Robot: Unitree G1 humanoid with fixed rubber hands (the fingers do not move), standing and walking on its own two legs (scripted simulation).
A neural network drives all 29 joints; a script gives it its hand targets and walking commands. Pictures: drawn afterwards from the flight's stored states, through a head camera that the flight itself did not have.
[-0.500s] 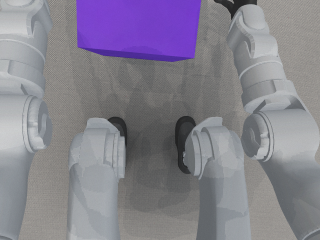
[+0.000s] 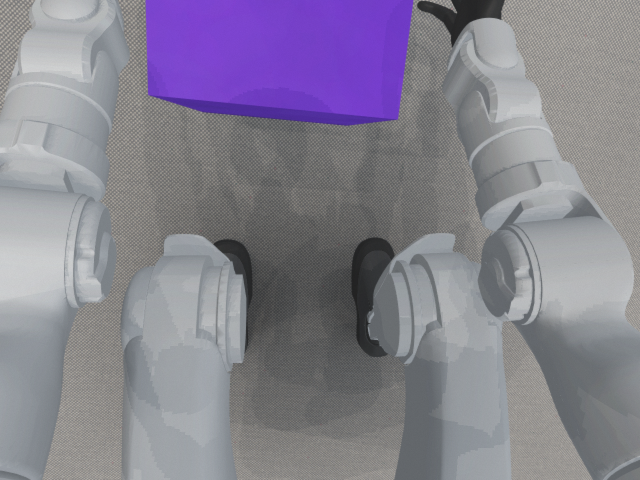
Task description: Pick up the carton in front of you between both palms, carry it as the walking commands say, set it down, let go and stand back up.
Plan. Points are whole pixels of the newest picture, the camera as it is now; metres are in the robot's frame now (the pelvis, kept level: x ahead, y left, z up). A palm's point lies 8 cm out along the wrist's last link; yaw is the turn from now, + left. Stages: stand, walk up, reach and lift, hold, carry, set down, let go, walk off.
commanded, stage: reach and lift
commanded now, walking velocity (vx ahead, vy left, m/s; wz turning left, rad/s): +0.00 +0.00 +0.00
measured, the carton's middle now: (282, 19) +0.54 +0.05 -0.25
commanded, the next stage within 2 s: none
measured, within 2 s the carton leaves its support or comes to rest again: leaves its support in 0.40 s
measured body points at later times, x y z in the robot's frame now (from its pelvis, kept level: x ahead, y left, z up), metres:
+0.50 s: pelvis +0.01 +0.00 +0.00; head +0.36 +0.04 +0.27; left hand +0.55 +0.18 -0.17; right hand +0.55 -0.12 -0.15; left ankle +0.11 +0.12 -0.34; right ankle +0.12 -0.13 -0.34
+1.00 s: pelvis +0.00 -0.01 +0.11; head +0.26 +0.03 +0.48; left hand +0.50 +0.19 +0.04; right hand +0.51 -0.12 +0.04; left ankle +0.11 +0.12 -0.34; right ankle +0.12 -0.13 -0.34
